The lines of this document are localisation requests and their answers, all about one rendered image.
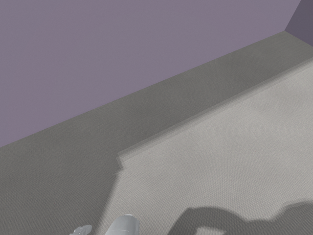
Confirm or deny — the left robot hand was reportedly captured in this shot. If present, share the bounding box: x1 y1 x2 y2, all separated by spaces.
70 225 92 235

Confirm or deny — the robot left thigh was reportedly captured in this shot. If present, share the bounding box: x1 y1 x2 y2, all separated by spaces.
105 215 140 235

